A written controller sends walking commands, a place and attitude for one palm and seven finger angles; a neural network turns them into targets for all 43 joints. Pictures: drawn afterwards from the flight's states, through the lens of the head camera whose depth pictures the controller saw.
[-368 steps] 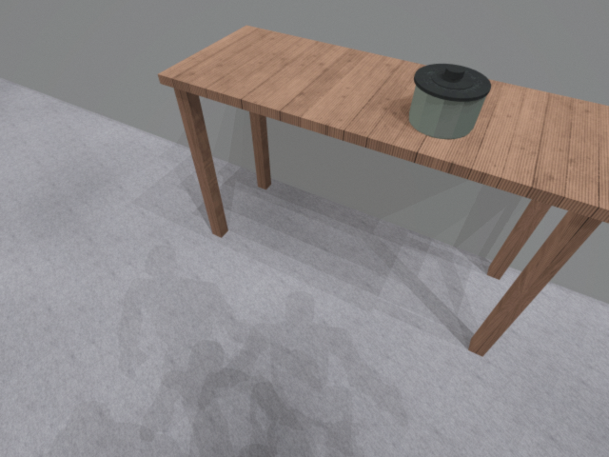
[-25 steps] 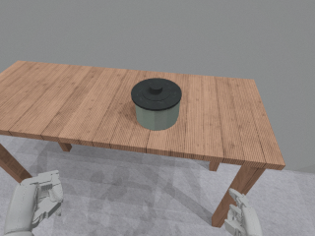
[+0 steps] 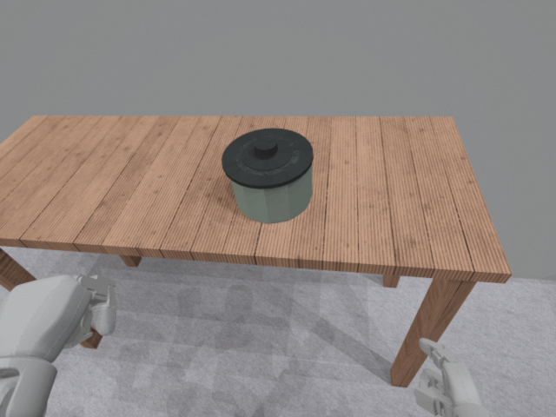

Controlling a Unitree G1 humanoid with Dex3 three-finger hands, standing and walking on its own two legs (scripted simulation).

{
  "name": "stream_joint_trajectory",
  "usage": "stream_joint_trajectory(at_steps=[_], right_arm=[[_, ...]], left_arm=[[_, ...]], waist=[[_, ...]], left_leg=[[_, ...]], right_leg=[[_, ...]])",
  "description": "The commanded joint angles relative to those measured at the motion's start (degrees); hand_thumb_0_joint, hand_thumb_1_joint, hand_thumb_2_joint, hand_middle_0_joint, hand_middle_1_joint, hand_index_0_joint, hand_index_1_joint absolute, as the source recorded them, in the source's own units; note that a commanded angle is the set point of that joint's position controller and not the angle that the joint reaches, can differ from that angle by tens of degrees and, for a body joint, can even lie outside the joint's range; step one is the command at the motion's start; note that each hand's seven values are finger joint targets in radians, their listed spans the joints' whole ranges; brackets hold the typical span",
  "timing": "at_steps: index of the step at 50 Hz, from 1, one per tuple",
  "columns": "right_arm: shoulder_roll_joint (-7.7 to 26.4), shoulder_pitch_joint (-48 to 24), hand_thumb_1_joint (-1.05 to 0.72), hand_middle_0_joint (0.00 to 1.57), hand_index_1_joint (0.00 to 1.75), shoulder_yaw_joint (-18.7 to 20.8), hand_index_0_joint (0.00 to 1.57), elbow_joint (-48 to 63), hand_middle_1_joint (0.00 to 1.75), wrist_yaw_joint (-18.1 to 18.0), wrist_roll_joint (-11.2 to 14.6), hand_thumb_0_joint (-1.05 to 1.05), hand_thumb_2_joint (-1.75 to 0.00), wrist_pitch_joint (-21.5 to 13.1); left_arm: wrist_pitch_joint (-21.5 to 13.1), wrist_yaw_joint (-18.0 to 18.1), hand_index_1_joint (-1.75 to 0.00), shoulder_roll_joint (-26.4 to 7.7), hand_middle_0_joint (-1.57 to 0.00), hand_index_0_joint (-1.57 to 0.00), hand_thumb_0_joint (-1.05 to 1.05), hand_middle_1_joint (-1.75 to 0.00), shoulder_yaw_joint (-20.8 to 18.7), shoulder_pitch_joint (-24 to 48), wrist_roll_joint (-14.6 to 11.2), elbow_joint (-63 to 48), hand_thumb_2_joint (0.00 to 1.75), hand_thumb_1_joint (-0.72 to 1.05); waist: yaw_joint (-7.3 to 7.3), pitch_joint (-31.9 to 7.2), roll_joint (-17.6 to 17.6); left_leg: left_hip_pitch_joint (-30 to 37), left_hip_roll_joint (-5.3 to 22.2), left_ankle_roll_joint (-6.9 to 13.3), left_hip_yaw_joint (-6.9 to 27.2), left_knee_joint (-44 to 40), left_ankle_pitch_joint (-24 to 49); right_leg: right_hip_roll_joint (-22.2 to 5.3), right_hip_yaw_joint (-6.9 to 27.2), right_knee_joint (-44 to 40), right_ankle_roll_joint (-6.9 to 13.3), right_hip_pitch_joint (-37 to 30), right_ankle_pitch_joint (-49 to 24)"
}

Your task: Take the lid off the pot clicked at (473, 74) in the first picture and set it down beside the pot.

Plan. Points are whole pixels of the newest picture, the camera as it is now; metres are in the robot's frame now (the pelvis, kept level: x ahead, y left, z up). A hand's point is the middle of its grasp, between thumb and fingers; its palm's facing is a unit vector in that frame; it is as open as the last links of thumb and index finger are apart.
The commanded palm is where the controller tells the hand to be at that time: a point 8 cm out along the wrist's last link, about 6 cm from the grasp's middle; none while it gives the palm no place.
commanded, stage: reach forward and open the fingers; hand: left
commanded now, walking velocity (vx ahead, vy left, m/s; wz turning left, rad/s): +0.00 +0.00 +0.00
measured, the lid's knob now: (266, 146) +0.55 +0.10 +0.10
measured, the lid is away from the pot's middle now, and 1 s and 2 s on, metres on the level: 0.00 0.00 0.00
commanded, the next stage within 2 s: move the open hand above the knob in 0.86 s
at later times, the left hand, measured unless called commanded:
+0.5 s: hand (82, 290) +0.21 +0.26 +0.14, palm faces -0.15 -0.02 -0.99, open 7.0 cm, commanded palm +0.20 +0.26 +0.20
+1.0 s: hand (91, 241) +0.26 +0.26 +0.17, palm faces -0.10 -0.02 -1.00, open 10.0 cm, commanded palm +0.24 +0.25 +0.24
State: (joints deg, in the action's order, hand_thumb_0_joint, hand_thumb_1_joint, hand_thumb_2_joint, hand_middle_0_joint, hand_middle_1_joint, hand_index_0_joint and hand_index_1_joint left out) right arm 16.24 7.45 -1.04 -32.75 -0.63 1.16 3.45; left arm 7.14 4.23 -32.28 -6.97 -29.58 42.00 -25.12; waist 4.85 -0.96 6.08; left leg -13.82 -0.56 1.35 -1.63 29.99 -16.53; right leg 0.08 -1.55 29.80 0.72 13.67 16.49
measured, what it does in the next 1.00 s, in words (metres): stands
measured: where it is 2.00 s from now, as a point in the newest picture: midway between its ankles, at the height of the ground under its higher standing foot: outside the picture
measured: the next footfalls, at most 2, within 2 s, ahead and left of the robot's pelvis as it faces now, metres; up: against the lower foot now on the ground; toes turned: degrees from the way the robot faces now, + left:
none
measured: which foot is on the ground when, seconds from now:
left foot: down 0.00-1.00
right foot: down 0.00-1.00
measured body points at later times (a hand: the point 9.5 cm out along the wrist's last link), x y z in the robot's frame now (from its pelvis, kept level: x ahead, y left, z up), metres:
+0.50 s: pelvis -0.02 +0.00 +0.01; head -0.02 -0.05 +0.45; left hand +0.21 +0.26 +0.19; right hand +0.20 -0.22 -0.10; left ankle -0.01 +0.10 -0.74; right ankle -0.01 -0.11 -0.74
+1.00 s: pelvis -0.04 +0.01 +0.00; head -0.04 -0.04 +0.45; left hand +0.26 +0.26 +0.23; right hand +0.18 -0.21 -0.09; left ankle -0.01 +0.10 -0.74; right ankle -0.01 -0.11 -0.74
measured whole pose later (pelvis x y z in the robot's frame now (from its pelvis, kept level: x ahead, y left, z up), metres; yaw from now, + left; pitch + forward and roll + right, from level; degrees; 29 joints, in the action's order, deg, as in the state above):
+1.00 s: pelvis -0.04 +0.01 +0.00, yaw +2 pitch -2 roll +0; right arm 16.9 7.8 -1.9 -32.2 0.1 3.3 2.9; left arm 4.7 -20.7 -38.9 -0.4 11.2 43.3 -4.0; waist 2.8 0.7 6.9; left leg -12.2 -2.6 2.3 -0.4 25.4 -10.9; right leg -1.9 -2.7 26.9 -0.1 12.1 12.4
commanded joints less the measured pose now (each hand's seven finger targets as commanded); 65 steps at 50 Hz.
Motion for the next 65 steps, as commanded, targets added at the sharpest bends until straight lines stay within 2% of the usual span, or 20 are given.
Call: stream_joint_trajectory(at_steps=[1,4,8,11,14,18,25,28,32,36,42,44,48,50,54,57,59,62,63,65], right_arm=[[5.49,-9.52,-0.9,0.2,0.3,2.34,0.2,10.42,0.3,-0.39,0.88,0.0,-0.9,-1.9],[5.68,-9.62,-0.9,0.2,0.3,2.35,0.2,10.22,0.3,-0.64,1.16,0.0,-0.9,-2.26],[5.63,-8.43,-0.9,0.2,0.3,1.99,0.2,9.98,0.3,-0.74,0.76,0.0,-0.9,-2.67],[5.77,-8.0,-0.9,0.2,0.3,2.27,0.2,9.94,0.3,-0.52,0.95,0.0,-0.9,-2.3],[5.61,-7.71,-0.9,0.2,0.3,2.48,0.2,10.36,0.3,-0.1,1.16,0.0,-0.9,-2.64],[5.54,-7.92,-0.9,0.2,0.3,2.25,0.2,10.2,0.3,0.26,1.04,0.0,-0.9,-3.08],[5.94,-8.99,-0.9,0.2,0.3,2.31,0.2,10.2,0.3,0.29,1.56,0.0,-0.9,-3.2],[5.49,-9.47,-0.9,0.2,0.3,1.87,0.2,10.37,0.3,0.66,1.42,0.0,-0.9,-3.69],[6.16,-9.27,-0.9,0.2,0.3,2.03,0.2,10.59,0.3,0.97,2.0,0.0,-0.9,-3.52],[5.72,-9.6,-0.9,0.2,0.3,1.82,0.2,10.87,0.3,0.76,1.98,0.0,-0.9,-3.38],[6.38,-9.15,-0.9,0.2,0.3,1.77,0.2,10.67,0.3,0.73,2.17,0.0,-0.9,-3.66],[6.08,-8.97,-0.9,0.2,0.3,1.6,0.2,10.49,0.3,0.54,2.26,0.0,-0.9,-3.17],[5.92,-9.69,-0.9,0.2,0.3,1.28,0.2,10.95,0.3,0.74,2.08,0.0,-0.9,-3.69],[6.15,-9.33,-0.9,0.2,0.3,1.5,0.2,10.28,0.3,0.7,2.24,0.0,-0.9,-3.32],[5.92,-9.07,-0.9,0.2,0.3,1.59,0.2,10.13,0.3,0.72,2.68,0.0,-0.9,-3.38],[6.06,-9.04,-0.9,0.2,0.3,1.51,0.2,10.14,0.3,0.99,2.59,0.0,-0.9,-3.73],[6.06,-8.41,-0.9,0.2,0.3,1.27,0.2,8.81,0.3,0.92,2.47,0.0,-0.9,-2.75],[6.17,-8.82,-0.9,0.2,0.3,1.41,0.2,9.67,0.3,1.54,2.63,0.0,-0.9,-2.54],[5.71,-9.34,-0.9,0.2,0.3,0.95,0.2,9.68,0.3,1.57,2.34,0.0,-0.9,-2.06],[6.15,-9.14,-0.9,0.2,0.3,1.26,0.2,9.56,0.3,1.77,2.59,0.0,-0.9,-1.4]], left_arm=[[0.1,-5.24,-1.04,-14.33,-1.16,-1.16,0.0,-1.04,-8.53,4.68,2.1,-6.42,1.17,0.48],[-1.62,-10.08,-0.93,-16.06,-1.13,-1.13,0.0,-0.93,-7.6,12.01,0.36,-7.53,1.22,0.39],[-3.63,-14.84,-0.79,-21.63,-1.09,-1.09,0.0,-0.79,-11.28,15.15,0.61,-5.16,1.27,0.27],[-5.48,-17.35,-0.68,-20.87,-1.05,-1.05,0.0,-0.68,-10.74,18.56,-0.35,-3.16,1.3,0.18],[-7.19,-18.0,-0.58,-19.84,-1.01,-1.01,0.0,-0.58,-10.12,21.46,-1.96,-2.48,1.32,0.09],[-7.97,-17.8,-0.44,-21.26,-0.96,-0.96,0.0,-0.44,-9.82,27.64,-0.55,-1.72,1.35,-0.02],[-6.65,-18.19,-0.19,-21.19,-0.87,-0.87,0.0,-0.19,-7.72,36.25,-0.13,3.49,1.43,-0.23],[-6.48,-18.83,-0.08,-21.88,-0.84,-0.84,0.0,-0.08,-6.88,40.71,0.81,1.81,1.48,-0.32],[-4.83,-19.17,-0.08,-22.42,-0.84,-0.84,0.0,-0.08,-8.22,41.97,0.93,7.86,1.48,-0.32],[-4.42,-20.35,-0.08,-20.29,-0.84,-0.84,0.0,-0.08,-4.01,48.37,0.74,6.85,1.49,-0.32],[-3.24,-21.12,-0.08,-23.67,-0.84,-0.84,0.0,-0.08,-6.61,53.8,1.9,11.04,1.5,-0.33],[-2.72,-22.14,-0.08,-21.66,-0.84,-0.84,0.0,-0.08,-3.83,56.4,1.51,12.95,1.51,-0.33],[-2.69,-23.4,-0.08,-22.28,-0.85,-0.85,0.0,-0.08,-2.81,60.47,2.06,10.35,1.52,-0.33],[-1.64,-23.5,-0.08,-20.25,-0.85,-0.85,0.0,-0.08,-1.06,61.25,2.11,13.1,1.52,-0.33],[-1.12,-23.68,-0.08,-17.46,-0.85,-0.85,0.0,-0.08,2.84,67.72,2.77,13.92,1.52,-0.33],[-0.54,-23.02,-0.08,-19.9,-0.85,-0.85,0.0,-0.08,1.08,71.1,4.15,13.58,1.52,-0.33],[0.54,-23.1,-0.08,-18.82,-0.85,-0.85,0.0,-0.08,2.58,73.53,4.79,19.18,1.52,-0.33],[1.16,-23.12,-0.08,-19.62,-0.85,-0.85,0.0,-0.08,1.45,73.89,5.26,19.59,1.52,-0.33],[1.74,-23.84,-0.08,-16.17,-0.85,-0.85,0.0,-0.08,5.19,74.85,5.17,20.94,1.52,-0.33],[2.39,-24.09,-0.08,-15.71,-0.85,-0.85,0.0,-0.08,5.55,75.3,4.94,21.92,1.52,-0.33]], waist=[[-0.48,-8.48,-4.91],[-1.87,-7.77,-4.49],[-1.29,-8.81,-4.38],[-1.53,-7.36,-3.53],[-1.72,-7.91,-3.72],[-1.49,-9.85,-1.81],[-1.29,-7.9,-2.68],[-1.16,-11.33,-0.21],[-1.44,-6.81,-2.42],[-1.41,-8.41,-1.35],[-1.83,-8.64,-1.65],[-1.95,-8.32,-3.49],[-1.87,-12.54,-1.29],[-2.41,-9.66,-1.86],[-3.1,-10.08,-2.17],[-2.76,-13.46,-1.61],[-3.08,-11.43,-3.3],[-2.38,-14.52,-3.76],[-2.68,-15.1,-3.97],[-2.97,-14.02,-4.63]], left_leg=[[3.41,-0.18,1.25,1.8,-4.29,17.83],[4.51,-0.45,1.56,2.1,-4.68,19.22],[5.2,-0.99,1.79,2.1,-4.82,21.57],[6.04,-1.31,1.84,1.97,-5.29,21.74],[6.51,-1.42,1.65,2.2,-5.9,19.13],[6.74,-1.89,1.53,2.16,-6.77,17.32],[5.96,-1.6,1.26,2.7,-8.93,12.0],[7.32,-1.72,1.15,3.18,-9.15,13.52],[5.19,-1.39,1.0,3.54,-9.16,10.61],[5.82,-1.17,0.96,4.0,-10.62,8.27],[5.38,-1.45,1.07,3.89,-9.07,8.75],[4.65,-1.28,1.0,3.85,-10.17,6.97],[6.27,-1.67,1.1,3.81,-9.45,9.43],[5.62,-1.48,0.95,3.83,-9.43,9.3],[6.36,-1.47,0.95,4.19,-9.51,7.37],[7.47,-1.86,1.0,4.19,-8.03,10.42],[5.71,-1.68,0.8,4.01,-8.92,9.56],[5.94,-2.1,1.03,3.46,-7.4,12.67],[5.5,-2.49,1.13,2.95,-7.83,12.72],[5.16,-2.26,1.11,2.85,-7.72,12.92]], right_leg=[[-0.84,1.23,-5.87,-0.31,-5.19,-16.52],[-0.85,0.56,-6.69,-0.93,-4.82,-18.51],[-1.0,0.08,-7.29,-1.27,-6.06,-20.86],[-0.86,-0.26,-8.41,-1.38,-5.27,-20.96],[-0.6,-0.89,-9.09,-1.37,-4.87,-17.25],[-0.62,-0.95,-9.31,-0.96,-5.25,-13.99],[-0.21,-0.93,-9.76,-0.55,-4.34,-7.78],[-0.14,-1.08,-8.72,-0.08,-5.63,-8.2],[0.56,-1.05,-8.54,0.28,-3.68,-5.8],[0.07,-1.13,-8.54,0.12,-3.42,-3.72],[0.48,-0.74,-7.65,0.69,-2.97,-4.08],[0.12,-1.15,-8.06,0.28,-2.83,-2.64],[-0.12,-0.94,-7.27,0.5,-4.31,-4.79],[0.02,-1.15,-7.44,0.48,-2.66,-5.24],[0.05,-1.17,-7.13,0.62,-1.61,-3.56],[0.34,-0.6,-6.1,1.17,-2.93,-6.09],[-0.04,-1.07,-6.49,1.01,-2.53,-5.45],[-0.05,-0.43,-5.32,1.37,-4.44,-8.88],[-0.42,-0.61,-5.51,1.09,-5.06,-9.39],[-0.51,-0.57,-5.49,0.96,-4.49,-10.35]])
